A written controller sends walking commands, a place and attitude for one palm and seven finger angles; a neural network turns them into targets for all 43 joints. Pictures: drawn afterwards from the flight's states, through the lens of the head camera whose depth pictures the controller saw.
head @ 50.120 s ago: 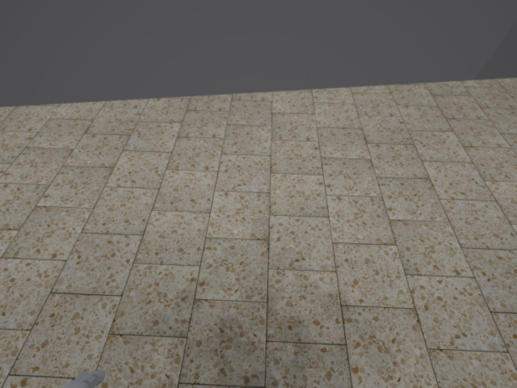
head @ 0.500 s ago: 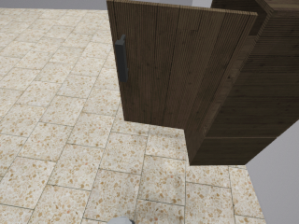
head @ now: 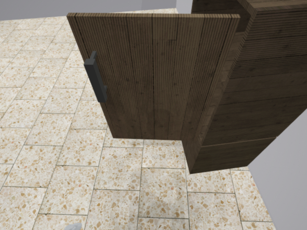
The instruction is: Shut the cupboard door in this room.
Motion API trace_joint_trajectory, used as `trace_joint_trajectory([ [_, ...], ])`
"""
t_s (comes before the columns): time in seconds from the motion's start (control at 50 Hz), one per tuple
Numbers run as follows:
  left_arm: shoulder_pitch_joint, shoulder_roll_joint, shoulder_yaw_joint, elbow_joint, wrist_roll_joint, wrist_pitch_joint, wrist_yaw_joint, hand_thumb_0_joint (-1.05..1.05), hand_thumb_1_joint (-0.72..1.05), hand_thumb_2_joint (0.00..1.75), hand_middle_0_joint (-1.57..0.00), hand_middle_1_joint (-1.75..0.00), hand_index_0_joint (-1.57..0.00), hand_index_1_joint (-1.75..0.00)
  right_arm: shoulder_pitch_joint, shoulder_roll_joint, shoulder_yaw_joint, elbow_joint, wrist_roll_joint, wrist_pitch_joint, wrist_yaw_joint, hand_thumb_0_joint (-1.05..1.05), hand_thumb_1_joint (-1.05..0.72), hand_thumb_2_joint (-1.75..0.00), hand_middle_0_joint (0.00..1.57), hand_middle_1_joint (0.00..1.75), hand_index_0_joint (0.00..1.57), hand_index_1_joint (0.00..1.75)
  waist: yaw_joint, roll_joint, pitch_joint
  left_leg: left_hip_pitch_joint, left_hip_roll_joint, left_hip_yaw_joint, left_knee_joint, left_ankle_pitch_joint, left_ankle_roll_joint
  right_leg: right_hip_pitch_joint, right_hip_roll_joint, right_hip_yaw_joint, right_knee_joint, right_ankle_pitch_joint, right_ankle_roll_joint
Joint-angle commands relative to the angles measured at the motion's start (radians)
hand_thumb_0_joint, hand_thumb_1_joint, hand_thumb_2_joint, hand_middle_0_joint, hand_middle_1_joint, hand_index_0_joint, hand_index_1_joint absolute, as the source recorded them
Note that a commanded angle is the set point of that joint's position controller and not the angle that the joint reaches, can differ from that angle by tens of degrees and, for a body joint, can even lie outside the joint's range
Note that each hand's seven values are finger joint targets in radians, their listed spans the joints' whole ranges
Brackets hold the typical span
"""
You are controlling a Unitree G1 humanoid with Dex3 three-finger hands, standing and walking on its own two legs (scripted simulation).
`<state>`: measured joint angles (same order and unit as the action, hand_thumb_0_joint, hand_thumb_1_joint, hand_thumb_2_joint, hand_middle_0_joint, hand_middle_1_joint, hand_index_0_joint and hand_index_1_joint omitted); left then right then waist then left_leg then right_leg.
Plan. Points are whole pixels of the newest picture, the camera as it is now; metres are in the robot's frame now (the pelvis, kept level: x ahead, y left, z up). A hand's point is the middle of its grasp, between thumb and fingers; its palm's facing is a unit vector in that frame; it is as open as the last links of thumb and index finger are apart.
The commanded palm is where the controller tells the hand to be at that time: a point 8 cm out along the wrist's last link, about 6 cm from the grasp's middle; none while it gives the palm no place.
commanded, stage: come to a stop and stand still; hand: left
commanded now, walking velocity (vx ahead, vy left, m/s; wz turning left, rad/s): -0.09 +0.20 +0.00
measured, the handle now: (98, 77) +0.51 +0.19 +0.09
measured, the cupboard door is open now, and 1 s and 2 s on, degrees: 80 80 80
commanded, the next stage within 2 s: look again from close up in 0.68 s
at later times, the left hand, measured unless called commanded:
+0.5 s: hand out of the picture -0.02 +0.22 -0.17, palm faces +0.10 -0.97 -0.21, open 7.4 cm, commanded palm none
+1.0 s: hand out of the picture +0.00 +0.24 -0.16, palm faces +0.03 -0.96 -0.29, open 7.4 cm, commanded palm none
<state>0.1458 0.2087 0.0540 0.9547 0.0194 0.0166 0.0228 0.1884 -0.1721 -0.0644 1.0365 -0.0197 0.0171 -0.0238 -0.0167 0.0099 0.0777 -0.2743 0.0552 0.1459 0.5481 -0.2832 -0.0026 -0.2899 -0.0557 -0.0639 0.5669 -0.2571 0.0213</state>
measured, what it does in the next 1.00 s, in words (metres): steps on the spot: left foot, then right foot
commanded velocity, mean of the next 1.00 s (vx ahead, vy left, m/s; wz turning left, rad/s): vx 0.00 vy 0.03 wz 0.00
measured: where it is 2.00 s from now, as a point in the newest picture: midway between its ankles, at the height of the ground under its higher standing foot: outside the picture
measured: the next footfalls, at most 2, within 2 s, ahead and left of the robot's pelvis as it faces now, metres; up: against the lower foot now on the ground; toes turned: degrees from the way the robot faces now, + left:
left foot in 0.40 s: -0.02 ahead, +0.13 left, +0.00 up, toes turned +3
right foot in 0.66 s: +0.00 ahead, -0.09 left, +0.00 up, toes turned -2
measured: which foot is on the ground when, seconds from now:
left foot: down 0.00-0.00, up 0.02-0.38, down 0.40-1.00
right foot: down 0.00-0.42, up 0.44-0.64, down 0.66-1.00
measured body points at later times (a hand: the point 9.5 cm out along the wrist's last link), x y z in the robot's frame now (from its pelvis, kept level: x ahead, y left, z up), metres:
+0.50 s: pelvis -0.03 +0.03 +0.01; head -0.01 +0.05 +0.46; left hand -0.02 +0.28 -0.16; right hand +0.03 -0.20 -0.14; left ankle -0.06 +0.13 -0.73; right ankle -0.01 -0.11 -0.72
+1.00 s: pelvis -0.05 +0.03 +0.00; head -0.05 +0.02 +0.45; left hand +0.00 +0.29 -0.13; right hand +0.00 -0.23 -0.14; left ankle -0.06 +0.13 -0.73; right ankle -0.04 -0.09 -0.73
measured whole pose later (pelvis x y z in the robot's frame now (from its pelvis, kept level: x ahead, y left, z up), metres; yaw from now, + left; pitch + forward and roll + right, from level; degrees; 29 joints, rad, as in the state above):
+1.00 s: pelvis -0.05 +0.03 +0.00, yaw +1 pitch -2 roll +0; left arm 0.26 0.23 0.02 1.00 0.02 -0.02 0.03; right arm 0.26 -0.24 -0.04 1.01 -0.02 -0.02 -0.03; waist -0.02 0.01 0.02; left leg -0.18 -0.01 0.05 0.52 -0.31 0.02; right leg -0.23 -0.03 -0.04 0.55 -0.29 0.00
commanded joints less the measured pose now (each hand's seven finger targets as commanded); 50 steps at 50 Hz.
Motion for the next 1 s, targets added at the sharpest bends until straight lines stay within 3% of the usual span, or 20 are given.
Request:
trace_joint_trajectory([
  [0.0,0.160,0.188,0.019,-0.006,0.003,-0.028,0.013,0.00,0.90,0.90,-0.20,-0.30,-0.20,-0.30,0.026,-0.055,-0.015,-0.075,0.015,0.018,0.003,0.00,-0.90,-0.90,0.20,0.30,0.20,0.30,0.056,-0.172,-0.157,-0.096,-0.040,-0.129,0.324,-0.344,-0.029,0.172,-0.366,0.277,-0.174,0.889,-0.206],
  [0.02,0.134,0.187,0.024,0.000,0.000,-0.029,0.017,0.00,0.90,0.90,-0.20,-0.30,-0.20,-0.30,0.035,-0.060,-0.016,-0.069,0.013,0.028,-0.001,0.00,-0.90,-0.90,0.20,0.30,0.20,0.30,0.039,-0.240,-0.169,-0.125,-0.042,-0.169,0.415,-0.339,-0.031,0.174,-0.342,0.279,-0.164,0.895,-0.218],
  [0.12,0.073,0.158,0.030,-0.026,-0.002,-0.025,0.022,0.00,0.90,0.90,-0.20,-0.30,-0.20,-0.30,0.051,-0.093,-0.017,-0.043,0.008,0.032,0.012,0.00,-0.90,-0.90,0.20,0.30,0.20,0.30,0.036,-0.158,-0.113,-0.191,-0.033,-0.181,0.536,-0.163,-0.062,0.174,-0.274,0.182,-0.187,0.655,-0.193],
  [0.26,0.125,0.173,0.044,-0.001,0.009,-0.020,0.014,0.00,0.90,0.90,-0.20,-0.30,-0.20,-0.30,0.019,-0.059,-0.002,-0.068,0.013,0.009,0.019,0.00,-0.90,-0.90,0.20,0.30,0.20,0.30,0.076,-0.206,-0.118,-0.093,-0.050,-0.121,0.185,-0.175,-0.051,0.190,-0.244,0.212,-0.225,0.390,-0.195],
  [0.34,0.084,0.157,0.038,0.013,-0.003,-0.013,0.014,0.00,0.90,0.90,-0.20,-0.30,-0.20,-0.30,0.136,-0.052,0.008,-0.030,0.013,-0.012,0.012,0.00,-0.90,-0.90,0.20,0.30,0.20,0.30,0.013,-0.185,-0.132,0.145,-0.056,-0.092,-0.139,0.047,-0.033,0.055,-0.186,0.165,-0.175,0.190,-0.117],
  [0.36,0.083,0.124,0.029,0.012,-0.008,-0.008,0.011,0.00,0.90,0.90,-0.20,-0.30,-0.20,-0.30,0.151,-0.071,0.007,-0.022,0.013,-0.019,0.012,0.00,-0.90,-0.90,0.20,0.30,0.20,0.30,0.011,-0.084,-0.129,0.221,-0.013,-0.134,-0.199,0.083,-0.022,-0.018,-0.135,0.128,-0.120,0.055,-0.081],
  [0.38,0.109,0.070,0.019,0.002,-0.012,-0.001,0.008,0.00,0.90,0.90,-0.20,-0.30,-0.20,-0.30,0.142,-0.128,-0.003,-0.037,0.004,-0.025,0.010,0.00,-0.90,-0.90,0.20,0.30,0.20,0.30,0.019,0.113,-0.107,0.210,0.130,-0.305,-0.247,0.118,0.032,-0.102,-0.048,0.067,-0.040,-0.081,-0.033],
  [0.4,0.114,0.036,0.007,0.001,-0.012,0.002,0.005,0.00,0.90,0.90,-0.20,-0.30,-0.20,-0.30,0.108,-0.178,-0.005,-0.057,0.002,-0.022,0.003,0.00,-0.90,-0.90,0.20,0.30,0.20,0.30,0.027,0.208,-0.072,0.112,0.244,-0.412,-0.304,0.117,0.103,-0.091,-0.005,-0.001,0.023,-0.163,0.002],
  [0.42,0.070,0.037,0.000,0.018,-0.003,0.010,0.009,0.00,0.90,0.90,-0.20,-0.30,-0.20,-0.30,0.075,-0.154,-0.001,-0.047,0.001,-0.024,-0.006,0.00,-0.90,-0.90,0.20,0.30,0.20,0.30,0.011,0.273,-0.022,0.038,0.234,-0.429,-0.376,0.113,0.126,-0.078,-0.005,0.024,0.110,-0.230,0.012],
  [0.5,0.120,0.027,-0.010,0.078,-0.006,0.003,-0.002,0.00,0.90,0.90,-0.20,-0.30,-0.20,-0.30,0.041,-0.106,0.016,-0.028,0.001,-0.033,-0.023,0.00,-0.90,-0.90,0.20,0.30,0.20,0.30,0.043,0.154,-0.024,0.120,0.163,-0.276,-0.293,0.388,0.141,-0.063,-0.010,0.044,0.181,-0.167,-0.001],
  [0.58,0.141,0.016,-0.023,0.103,-0.010,-0.009,0.002,0.00,0.90,0.90,-0.20,-0.30,-0.20,-0.30,0.086,-0.108,0.015,0.007,0.007,-0.035,-0.024,0.00,-0.90,-0.90,0.20,0.30,0.20,0.30,0.033,0.097,-0.048,0.189,0.136,-0.241,-0.220,0.524,0.120,0.022,-0.009,0.021,-0.052,-0.071,0.006],
  [0.64,0.185,0.056,-0.028,0.133,-0.009,-0.027,0.013,0.00,0.90,0.90,-0.20,-0.30,-0.20,-0.30,0.103,-0.070,0.023,0.014,0.021,-0.041,-0.019,0.00,-0.90,-0.90,0.20,0.30,0.20,0.30,0.023,-0.013,-0.067,0.120,0.048,-0.199,-0.163,0.311,0.033,0.159,-0.087,0.117,-0.210,0.257,-0.031],
  [0.66,0.173,0.071,-0.029,0.128,-0.011,-0.026,0.015,0.00,0.90,0.90,-0.20,-0.30,-0.20,-0.30,0.107,-0.062,0.025,0.018,0.021,-0.041,-0.013,0.00,-0.90,-0.90,0.20,0.30,0.20,0.30,0.018,0.012,-0.046,0.099,0.034,-0.204,-0.192,0.231,0.026,0.157,-0.113,0.113,-0.201,0.270,-0.041],
  [0.7,0.163,0.049,-0.034,0.135,-0.013,-0.033,0.013,0.00,0.90,0.90,-0.20,-0.30,-0.20,-0.30,0.112,-0.068,0.025,0.031,0.015,-0.032,-0.015,0.00,-0.90,-0.90,0.20,0.30,0.20,0.30,0.009,-0.153,-0.025,0.143,0.030,-0.187,-0.188,0.183,0.014,0.089,-0.101,0.128,-0.212,0.234,-0.052],
  [0.74,0.157,0.035,-0.038,0.131,-0.014,-0.031,0.014,0.00,0.90,0.90,-0.20,-0.30,-0.20,-0.30,0.129,-0.067,0.030,0.050,0.014,-0.036,-0.015,0.00,-0.90,-0.90,0.20,0.30,0.20,0.30,0.009,-0.103,-0.010,0.155,0.039,-0.194,-0.216,0.191,0.019,0.073,-0.078,0.115,-0.214,0.179,-0.043],
  [0.76,0.134,0.235,-0.037,0.042,0.009,-0.057,0.018,0.00,0.90,0.90,-0.20,-0.30,-0.20,-0.30,0.063,-0.231,0.025,-0.072,-0.001,-0.054,-0.001,0.00,-0.90,-0.90,0.20,0.30,0.20,0.30,-0.006,-0.063,0.066,0.073,-0.001,-0.222,-0.204,0.329,0.023,0.066,-0.022,0.084,-0.129,0.236,-0.056],
  [0.78,0.177,0.161,-0.003,0.029,0.007,-0.063,0.026,0.00,0.90,0.90,-0.20,-0.30,-0.20,-0.30,0.100,-0.228,-0.006,-0.081,-0.008,-0.086,-0.008,0.00,-0.90,-0.90,0.20,0.30,0.20,0.30,0.015,0.017,-0.149,0.131,0.043,-0.225,-0.108,0.513,0.028,0.145,-0.044,0.097,-0.040,0.264,-0.066],
  [0.82,0.192,0.147,-0.007,0.017,-0.002,-0.067,0.026,0.00,0.90,0.90,-0.20,-0.30,-0.20,-0.30,0.097,-0.204,-0.008,-0.089,0.001,-0.092,-0.024,0.00,-0.90,-0.90,0.20,0.30,0.20,0.30,0.018,0.068,-0.275,0.199,0.052,-0.217,-0.048,0.640,0.049,0.165,-0.047,0.093,-0.032,0.360,-0.088],
  [0.88,0.165,0.173,0.002,-0.009,-0.003,-0.057,0.022,0.00,0.90,0.90,-0.20,-0.30,-0.20,-0.30,0.074,-0.211,-0.010,-0.112,0.005,-0.072,-0.023,0.00,-0.90,-0.90,0.20,0.30,0.20,0.30,0.014,-0.049,-0.139,0.072,0.028,-0.196,-0.058,0.367,0.054,0.145,-0.071,0.125,-0.064,0.388,-0.098],
  [0.98,0.090,0.224,0.003,-0.036,-0.003,-0.053,0.011,0.00,0.90,0.90,-0.20,-0.30,-0.20,-0.30,0.016,-0.238,-0.006,-0.115,0.001,-0.058,-0.004,0.00,-0.90,-0.90,0.20,0.30,0.20,0.30,0.012,-0.023,-0.040,0.021,0.028,-0.206,-0.137,0.124,0.055,0.077,-0.069,0.160,-0.155,0.099,-0.087],
])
